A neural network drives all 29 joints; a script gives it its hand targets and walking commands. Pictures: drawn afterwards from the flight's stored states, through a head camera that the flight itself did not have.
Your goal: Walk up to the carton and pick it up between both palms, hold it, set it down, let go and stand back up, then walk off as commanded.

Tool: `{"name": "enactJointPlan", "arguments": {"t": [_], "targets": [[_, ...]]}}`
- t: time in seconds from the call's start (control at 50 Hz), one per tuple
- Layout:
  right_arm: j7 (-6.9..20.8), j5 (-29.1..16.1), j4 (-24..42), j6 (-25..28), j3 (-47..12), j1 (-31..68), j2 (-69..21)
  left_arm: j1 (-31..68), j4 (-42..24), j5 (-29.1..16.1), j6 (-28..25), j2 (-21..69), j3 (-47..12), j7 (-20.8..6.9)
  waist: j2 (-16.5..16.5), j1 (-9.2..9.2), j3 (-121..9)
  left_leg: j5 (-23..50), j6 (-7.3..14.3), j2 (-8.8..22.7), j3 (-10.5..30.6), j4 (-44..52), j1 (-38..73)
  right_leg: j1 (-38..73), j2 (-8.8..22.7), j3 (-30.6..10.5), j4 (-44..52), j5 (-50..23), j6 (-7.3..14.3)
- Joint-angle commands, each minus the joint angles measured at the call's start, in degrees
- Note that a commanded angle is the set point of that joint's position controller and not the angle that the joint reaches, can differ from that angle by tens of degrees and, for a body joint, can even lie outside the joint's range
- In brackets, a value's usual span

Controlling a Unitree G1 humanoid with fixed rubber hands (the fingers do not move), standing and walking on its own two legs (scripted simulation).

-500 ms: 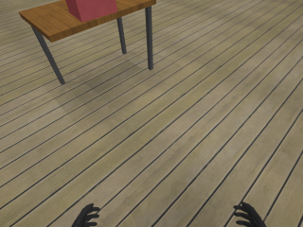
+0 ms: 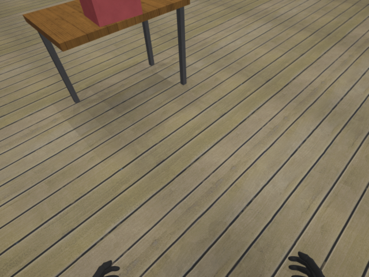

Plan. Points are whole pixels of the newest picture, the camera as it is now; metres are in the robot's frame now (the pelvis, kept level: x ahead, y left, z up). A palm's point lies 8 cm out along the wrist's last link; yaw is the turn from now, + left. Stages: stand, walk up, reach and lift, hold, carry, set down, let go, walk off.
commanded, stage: stand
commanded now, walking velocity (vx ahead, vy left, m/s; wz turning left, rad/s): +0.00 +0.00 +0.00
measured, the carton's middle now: (110, 2) +1.53 +0.48 +0.03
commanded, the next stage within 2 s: none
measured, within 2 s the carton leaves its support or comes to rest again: neither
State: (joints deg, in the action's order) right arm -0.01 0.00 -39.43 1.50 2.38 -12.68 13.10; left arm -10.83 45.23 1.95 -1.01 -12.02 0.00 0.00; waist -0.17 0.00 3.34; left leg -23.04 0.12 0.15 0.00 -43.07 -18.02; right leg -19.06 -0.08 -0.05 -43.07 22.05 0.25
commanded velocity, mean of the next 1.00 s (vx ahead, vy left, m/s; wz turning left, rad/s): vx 0.00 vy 0.00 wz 0.00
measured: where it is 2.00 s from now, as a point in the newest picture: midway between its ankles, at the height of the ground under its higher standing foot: outside the picture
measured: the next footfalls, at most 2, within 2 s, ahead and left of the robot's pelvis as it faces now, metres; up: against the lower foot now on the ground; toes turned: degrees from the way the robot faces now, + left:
none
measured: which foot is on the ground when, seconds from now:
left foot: down 0.00-1.00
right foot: down 0.00-1.00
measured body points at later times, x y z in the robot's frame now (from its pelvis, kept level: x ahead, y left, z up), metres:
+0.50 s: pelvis +0.00 +0.00 +0.00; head +0.01 +0.00 +0.45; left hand +0.10 +0.24 -0.13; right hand +0.12 -0.25 -0.11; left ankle +0.00 +0.12 -0.71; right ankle +0.01 -0.12 -0.71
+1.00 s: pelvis -0.02 +0.00 +0.00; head -0.01 +0.00 +0.45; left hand +0.08 +0.24 -0.13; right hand +0.10 -0.26 -0.12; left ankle +0.00 +0.12 -0.71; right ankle +0.01 -0.12 -0.71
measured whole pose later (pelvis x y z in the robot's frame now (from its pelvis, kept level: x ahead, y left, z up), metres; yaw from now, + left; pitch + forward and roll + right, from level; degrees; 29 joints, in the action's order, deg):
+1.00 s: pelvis -0.02 +0.00 +0.00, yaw +0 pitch -3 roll +0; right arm -0.2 0.0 -45.6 1.7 2.5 -12.0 13.4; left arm -10.8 52.4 1.5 -1.7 -12.1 0.0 0.0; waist -0.2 0.0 3.3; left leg -20.9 0.1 0.1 0.0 -41.8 -18.0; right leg -19.1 -0.1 -0.1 -41.9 19.9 0.4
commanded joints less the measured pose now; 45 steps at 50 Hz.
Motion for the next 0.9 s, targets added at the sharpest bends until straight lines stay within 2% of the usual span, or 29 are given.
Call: {"name": "enactJointPlan", "arguments": {"t": [0.0, 0.02, 0.08, 0.12, 0.14, 0.16, 0.2, 0.22, 0.24, 0.28, 0.32, 0.38, 0.42, 0.44, 0.46, 0.48, 0.5, 0.54, 0.58, 0.6, 0.62, 0.68, 0.72, 0.74, 0.76, 0.78, 0.82, 0.84, 0.88], "targets": [[-1.4, 1.3, 2.8, 1.9, 4.5, 4.1, 16.5, 2.4, -3.6, -0.3, -2.3, -16.2, 5.7, 0.4, -0.8, 0.23, -7.3, 15.4, 2.9, 4.4, 6.3, 7.7, 0.9, 5.2, 4.9, -5.2, 8.1, -14.4, 4.0], [-1.3, 1.5, 2.3, 1.8, 4.9, 3.0, 17.5, 2.8, -4.3, -1.0, -2.1, -16.6, 5.8, 0.1, -1.9, -0.38, -6.7, 13.6, 3.1, 4.4, 7.2, 8.8, 0.2, 4.0, 4.9, -3.9, 7.7, -12.8, 3.5], [-1.2, 1.3, 2.1, 1.8, 3.9, 4.6, 14.3, 4.6, -2.1, -0.6, -2.2, -15.7, 5.2, 0.2, 1.4, 0.17, -2.5, 13.9, 3.4, 4.0, 6.1, 9.6, -0.2, 0.8, 4.8, -5.3, 9.5, -13.1, 3.7], [-1.1, 1.4, 0.9, 2.3, 4.1, 4.0, 16.5, 4.3, -3.0, -0.7, -2.5, -15.9, 5.5, 0.5, -1.4, -0.79, -7.2, 12.2, 3.6, 4.6, 7.0, 8.1, 0.1, 4.1, 5.9, -6.6, 9.7, -13.0, 4.8], [-1.1, 1.0, 1.6, 1.8, 3.6, 5.2, 13.4, 4.7, -2.5, -0.3, -2.3, -16.9, 5.4, 0.4, 0.9, 0.34, -5.4, 10.7, 3.4, 3.3, 5.1, 7.2, -0.7, 2.1, 6.6, -7.9, 11.0, -11.9, 5.0], [-1.4, 1.5, 0.8, 2.2, 3.9, 2.7, 14.7, 4.2, -1.3, -0.7, -2.1, -16.4, 5.4, 0.4, -2.5, 0.41, -3.1, 10.4, 2.8, 3.0, 5.0, 6.7, 1.6, -0.4, 7.2, -9.6, 12.2, -10.0, 5.5], [-1.2, 1.4, -0.2, 2.1, 3.8, 4.2, 14.3, 4.8, -1.1, -0.1, -2.1, -17.3, 5.8, 0.3, 0.7, -0.24, -6.3, 12.1, 3.8, 4.1, 6.7, 10.0, -0.1, 3.6, 4.4, -6.0, 8.7, -10.4, 4.2], [-1.2, 1.6, 0.4, 2.0, 4.4, 4.7, 16.3, 3.8, -1.1, -0.3, -2.4, -17.2, 5.8, 0.5, -2.5, -0.31, -4.8, 16.2, 3.2, 4.6, 6.3, 10.1, 1.1, 2.5, 4.8, -5.4, 8.9, -13.1, 4.2], [-1.5, 1.1, -0.3, 2.4, 4.4, 3.0, 15.9, 3.8, -0.8, -0.3, -2.1, -16.3, 5.5, 0.1, -0.4, 0.33, -5.6, 14.7, 3.2, 5.0, 6.5, 9.8, 1.2, 3.2, 4.9, -4.8, 9.6, -12.6, 4.3], [-1.5, 1.3, -0.4, 2.1, 4.6, 3.7, 16.6, 3.1, -0.4, -0.4, -2.4, -15.6, 5.8, -0.1, 0.0, -0.87, -4.8, 15.2, 2.9, 4.7, 6.5, 10.4, 0.4, 3.7, 4.2, -4.7, 9.1, -13.6, 4.0], [-1.3, 1.1, -0.4, 2.0, 4.9, 3.1, 18.0, 3.8, -0.5, -1.0, -2.2, -16.5, 5.8, -0.1, -0.5, -0.3, -7.2, 15.0, 2.3, 4.3, 6.5, 10.1, 2.7, 3.5, 4.7, -4.6, 8.1, -13.0, 3.8], [-1.6, 1.2, -0.6, 1.9, 4.2, 4.1, 15.1, 2.9, 0.5, -1.0, -2.5, -16.0, 5.5, 0.5, -3.9, 0.21, -3.2, 12.4, 3.8, 5.1, 7.6, 8.5, -0.6, 2.0, 6.2, -7.7, 10.3, -12.7, 5.0], [-1.0, 0.4, -0.4, 2.3, 4.5, 3.3, 14.8, 3.5, 1.0, -0.4, -2.9, -17.9, 5.9, 0.2, 3.7, 0.62, -7.8, 12.5, 3.2, 3.9, 6.4, 6.9, 1.5, 2.6, 6.9, -8.1, 11.6, -13.3, 5.5], [-1.4, 1.2, -2.5, 1.9, 3.7, 1.3, 16.1, 2.3, 0.9, -0.4, -2.9, -17.3, 5.8, 0.6, -2.2, -0.13, -6.3, 12.2, 2.8, 3.5, 5.9, 7.8, 2.0, 1.8, 6.9, -8.9, 11.4, -13.1, 5.3], [-1.2, 1.4, -2.0, 2.2, 4.1, 1.9, 15.6, 4.0, 2.2, -0.8, -2.7, -15.6, 4.7, 0.2, 1.4, 0.7, -4.2, 13.5, 3.3, 4.0, 6.5, 7.6, 3.2, -0.3, 6.6, -7.9, 11.3, -13.7, 5.3], [-1.2, 1.5, -2.0, 2.2, 3.8, 1.5, 15.1, 4.6, 1.5, -0.6, -2.5, -16.3, 5.3, 0.4, -0.1, 1.24, -3.9, 13.5, 3.8, 4.3, 6.6, 9.0, 3.2, -0.5, 5.7, -6.5, 9.9, -13.6, 5.2], [-1.4, 1.8, -1.6, 2.1, 4.0, 1.9, 17.2, 3.5, 1.1, -1.3, -2.5, -17.8, 5.9, 0.4, -1.8, 0.18, -5.0, 18.0, 3.7, 5.2, 7.9, 10.1, 2.8, 0.3, 4.6, -5.5, 8.4, -14.4, 3.6], [-1.3, 0.9, -2.3, 2.2, 3.9, 4.6, 15.2, 2.8, 1.9, -0.7, -2.4, -17.6, 6.1, 0.7, 1.8, -0.39, -7.4, 17.2, 3.6, 5.0, 6.5, 8.2, 3.2, 3.9, 5.3, -6.2, 10.4, -15.7, 4.3], [-1.7, 0.8, -2.5, 2.1, 3.7, 4.2, 13.2, 4.6, 1.6, -1.0, -2.9, -16.9, 5.8, 0.5, -0.8, 0.81, -7.5, 19.2, 3.6, 4.7, 7.1, 7.7, 4.4, 1.3, 5.7, -6.7, 9.9, -17.2, 4.6], [-1.5, 1.7, -2.8, 2.0, 3.8, 3.0, 17.1, 3.1, 2.0, -1.3, -3.2, -16.5, 5.8, 0.4, -3.2, -1.12, -8.3, 19.5, 4.2, 5.7, 7.6, 9.2, 4.1, 3.1, 5.3, -6.0, 8.1, -17.9, 4.7], [-1.1, 1.3, -2.7, 2.0, 3.5, 4.0, 15.5, 3.7, 1.2, -1.1, -3.1, -16.6, 5.6, 0.8, -5.5, -0.05, -9.2, 20.0, 3.8, 5.6, 7.4, 10.1, 3.4, 5.2, 5.3, -5.4, 8.2, -19.4, 4.2], [-1.5, 1.2, -3.7, 2.3, 3.3, 4.0, 15.4, 6.0, 2.6, -1.0, -1.9, -16.1, 5.6, 0.6, -0.4, -0.03, -6.0, 18.1, 3.3, 5.6, 6.6, 10.7, 3.1, 3.1, 4.8, -4.4, 9.4, -17.2, 4.2], [-1.4, 1.5, -3.3, 2.2, 3.4, 4.3, 16.2, 5.6, 2.2, -1.6, -1.9, -15.8, 6.0, 1.0, -3.3, -0.74, -7.2, 16.4, 4.0, 6.6, 8.4, 13.7, 1.6, 3.9, 4.3, -4.6, 7.4, -14.3, 4.2], [-1.6, 1.2, -2.9, 2.1, 3.7, 5.7, 16.6, 5.1, 2.5, -0.5, -1.8, -16.3, 5.9, 0.8, -1.5, 0.37, -8.1, 15.8, 3.6, 6.4, 8.0, 11.4, 1.8, 4.9, 4.2, -4.7, 8.5, -14.1, 4.0], [-1.5, 1.1, -3.2, 2.2, 3.5, 5.0, 15.2, 5.1, 2.1, -1.2, -1.9, -16.7, 6.0, 0.7, -2.8, -1.02, -6.7, 17.2, 3.2, 5.0, 7.1, 12.2, 1.4, 5.1, 4.7, -4.6, 9.0, -15.4, 3.6], [-1.7, 0.8, -3.3, 2.5, 3.4, 5.2, 15.6, 3.6, 2.3, -0.7, -2.0, -15.1, 5.7, 0.7, -0.7, -0.69, -7.2, 16.1, 3.7, 6.3, 8.6, 12.1, 2.1, 5.3, 5.1, -5.5, 10.0, -14.9, 3.9], [-2.1, 1.0, -3.1, 2.3, 3.8, 5.6, 15.8, 3.7, 3.0, -0.6, -2.0, -16.0, 6.2, 0.5, -2.5, 0.0, -5.7, 16.6, 4.4, 6.4, 8.2, 10.4, -0.3, 5.3, 5.1, -5.8, 10.4, -16.0, 4.3], [-1.7, 0.9, -3.8, 2.1, 3.3, 5.4, 14.0, 3.4, 3.8, -1.1, -2.2, -16.3, 5.8, 0.3, 0.8, 0.12, -8.0, 13.8, 3.3, 5.0, 5.7, 10.5, 3.7, 4.0, 5.5, -6.0, 11.3, -14.2, 3.7], [-1.6, 0.2, -4.0, 1.7, 3.8, 3.9, 15.6, 4.2, 3.3, -1.2, -1.7, -16.5, 5.1, 0.6, -2.5, 0.57, -4.8, 11.4, 3.0, 4.9, 6.0, 11.9, 1.9, 2.5, 6.0, -7.0, 12.1, -12.5, 4.2]]}}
